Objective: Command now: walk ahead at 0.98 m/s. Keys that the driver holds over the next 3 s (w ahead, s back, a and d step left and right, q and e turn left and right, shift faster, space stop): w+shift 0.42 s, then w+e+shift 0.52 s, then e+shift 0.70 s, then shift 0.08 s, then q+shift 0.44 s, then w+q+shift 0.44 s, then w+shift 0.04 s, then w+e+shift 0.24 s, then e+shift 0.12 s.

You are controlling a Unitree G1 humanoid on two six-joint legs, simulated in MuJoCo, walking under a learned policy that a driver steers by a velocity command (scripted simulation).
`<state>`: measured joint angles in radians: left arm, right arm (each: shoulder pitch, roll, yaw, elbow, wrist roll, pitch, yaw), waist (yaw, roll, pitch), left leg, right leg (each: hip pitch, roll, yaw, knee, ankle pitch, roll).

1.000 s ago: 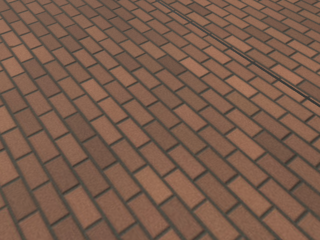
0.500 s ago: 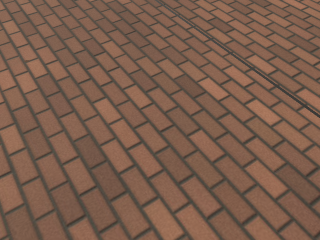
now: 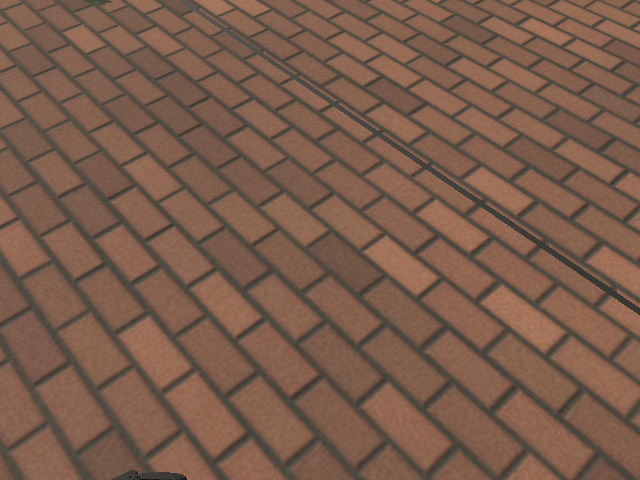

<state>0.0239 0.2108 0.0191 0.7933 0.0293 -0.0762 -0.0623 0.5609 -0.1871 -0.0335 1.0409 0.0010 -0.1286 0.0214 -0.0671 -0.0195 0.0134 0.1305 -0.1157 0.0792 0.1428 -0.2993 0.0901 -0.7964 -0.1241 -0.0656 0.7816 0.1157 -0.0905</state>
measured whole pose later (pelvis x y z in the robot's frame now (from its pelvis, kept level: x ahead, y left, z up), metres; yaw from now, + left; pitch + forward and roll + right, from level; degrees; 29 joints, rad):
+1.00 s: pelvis +0.96 -0.03 -0.02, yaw -23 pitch +0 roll +2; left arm -0.01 0.27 0.03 0.72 0.03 -0.03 -0.08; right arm 0.50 -0.22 -0.03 0.99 -0.01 -0.12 -0.02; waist -0.05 -0.03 0.05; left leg 0.25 -0.01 0.36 0.29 -0.43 -0.04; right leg -0.71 -0.01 -0.18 0.75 0.05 -0.18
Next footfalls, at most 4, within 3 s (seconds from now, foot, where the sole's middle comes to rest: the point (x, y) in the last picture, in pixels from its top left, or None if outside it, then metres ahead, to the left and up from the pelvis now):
0.14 right None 0.35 -0.08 -0.77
0.60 left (267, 345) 0.81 0.10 -0.77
1.04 right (355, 221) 1.19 -0.14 -0.77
1.46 left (366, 154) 1.46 -0.20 -0.77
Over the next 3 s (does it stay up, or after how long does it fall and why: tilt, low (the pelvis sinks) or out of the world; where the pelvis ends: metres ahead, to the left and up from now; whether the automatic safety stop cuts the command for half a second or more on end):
stays up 1.69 -0.40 0.00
